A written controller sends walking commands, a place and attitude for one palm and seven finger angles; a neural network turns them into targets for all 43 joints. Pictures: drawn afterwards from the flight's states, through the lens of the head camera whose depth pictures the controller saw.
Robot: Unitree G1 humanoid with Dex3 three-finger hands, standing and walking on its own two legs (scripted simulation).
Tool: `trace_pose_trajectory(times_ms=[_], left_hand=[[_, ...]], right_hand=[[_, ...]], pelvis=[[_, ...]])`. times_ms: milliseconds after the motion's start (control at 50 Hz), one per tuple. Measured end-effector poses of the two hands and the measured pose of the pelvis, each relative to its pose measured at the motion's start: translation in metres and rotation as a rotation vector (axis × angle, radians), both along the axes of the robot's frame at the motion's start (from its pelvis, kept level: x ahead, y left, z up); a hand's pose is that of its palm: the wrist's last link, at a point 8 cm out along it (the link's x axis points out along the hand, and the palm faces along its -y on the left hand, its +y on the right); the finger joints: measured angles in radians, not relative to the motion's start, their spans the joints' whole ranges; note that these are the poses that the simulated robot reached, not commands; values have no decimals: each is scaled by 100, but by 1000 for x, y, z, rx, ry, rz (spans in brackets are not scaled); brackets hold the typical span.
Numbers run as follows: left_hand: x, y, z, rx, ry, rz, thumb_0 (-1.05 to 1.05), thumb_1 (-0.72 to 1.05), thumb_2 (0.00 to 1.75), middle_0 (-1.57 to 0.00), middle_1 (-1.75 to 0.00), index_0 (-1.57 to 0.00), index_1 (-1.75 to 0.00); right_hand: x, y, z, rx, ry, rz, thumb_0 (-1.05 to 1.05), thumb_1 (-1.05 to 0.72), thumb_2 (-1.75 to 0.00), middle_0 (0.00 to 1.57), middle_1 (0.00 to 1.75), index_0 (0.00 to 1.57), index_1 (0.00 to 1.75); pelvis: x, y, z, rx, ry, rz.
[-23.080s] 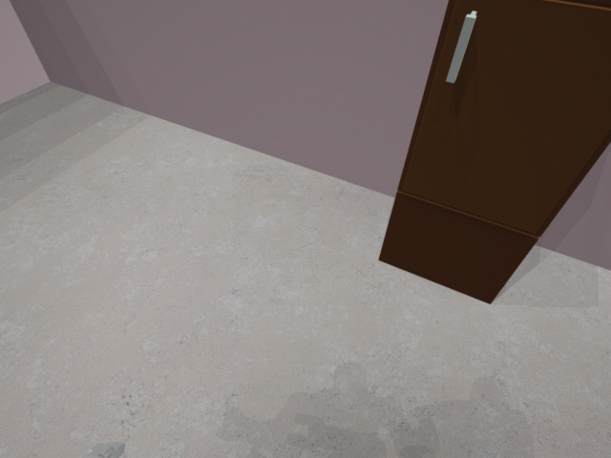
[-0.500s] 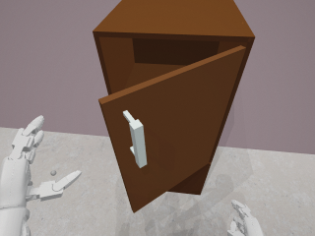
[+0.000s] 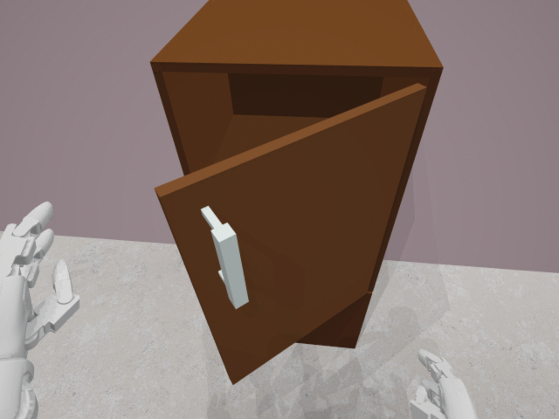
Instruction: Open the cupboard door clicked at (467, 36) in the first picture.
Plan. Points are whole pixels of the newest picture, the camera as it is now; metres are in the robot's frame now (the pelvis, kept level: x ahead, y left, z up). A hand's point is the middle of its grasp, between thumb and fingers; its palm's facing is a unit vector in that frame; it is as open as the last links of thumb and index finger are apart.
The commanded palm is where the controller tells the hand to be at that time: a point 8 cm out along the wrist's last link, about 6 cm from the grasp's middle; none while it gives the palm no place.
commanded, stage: draw the hand back to the body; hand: left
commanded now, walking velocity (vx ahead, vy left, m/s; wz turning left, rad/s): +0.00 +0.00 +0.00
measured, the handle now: (224, 259) +0.27 +0.11 +0.13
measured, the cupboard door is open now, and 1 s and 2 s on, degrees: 40 40 40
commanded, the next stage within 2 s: step back with the hand held close in 0.16 s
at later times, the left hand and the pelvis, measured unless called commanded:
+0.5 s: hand (62, 313) +0.17 +0.27 +0.14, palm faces +0.35 -0.80 -0.49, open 7.4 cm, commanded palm +0.11 +0.31 +0.17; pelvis -0.03 +0.01 +0.00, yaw -1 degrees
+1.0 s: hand out of the picture +0.07 +0.30 +0.15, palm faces +0.44 -0.77 -0.46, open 7.4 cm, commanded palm +0.01 +0.34 +0.17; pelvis -0.13 +0.04 -0.02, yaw +0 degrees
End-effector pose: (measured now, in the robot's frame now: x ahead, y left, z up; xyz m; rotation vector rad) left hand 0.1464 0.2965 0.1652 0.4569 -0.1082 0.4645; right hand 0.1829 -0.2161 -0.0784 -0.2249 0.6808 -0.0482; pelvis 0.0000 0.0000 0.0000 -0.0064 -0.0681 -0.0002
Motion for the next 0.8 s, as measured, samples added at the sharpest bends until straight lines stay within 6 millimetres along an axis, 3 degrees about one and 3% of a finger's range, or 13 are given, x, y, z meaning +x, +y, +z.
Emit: trace_pose_trajectory(times_ms=[320, 400, 500, 600, 800], left_hand=[[-8, 2, 2, 3, -14, -12, 1, 89, 90, -21, -30, -22, -30], [-8, 8, 11, 65, -23, -39, 1, 89, 90, -21, -30, -21, -30], [-11, 7, 2, 86, 59, -100, 1, 89, 90, -20, -30, -21, -30], [-24, 8, -3, 107, 102, -148, 1, 89, 90, -21, -30, -22, -30], [-72, 27, 8, 160, -22, -119, 1, 89, 90, -21, -30, -22, -30]], right_hand=[[-16, -1, -1, 3, 13, -13, 1, -91, -90, 20, 30, 20, 30], [-23, -2, 1, -3, 30, -33, 1, -91, -90, 20, 30, 20, 30], [-38, -6, 0, -19, 52, -87, 1, -91, -90, 20, 30, 20, 30], [-60, -5, -1, -34, 70, -135, 1, -91, -90, 20, 30, 20, 30], [-105, 9, 0, -46, 41, -128, 1, -91, -90, 20, 30, 20, 30]], pelvis=[[-10, 0, 0, -5, -9, -2], [-18, 3, 0, -13, 22, -2], [-31, 12, 0, -9, 56, -20], [-46, 21, -3, -4, 66, -30], [-89, 30, -11, -6, 50, -22]])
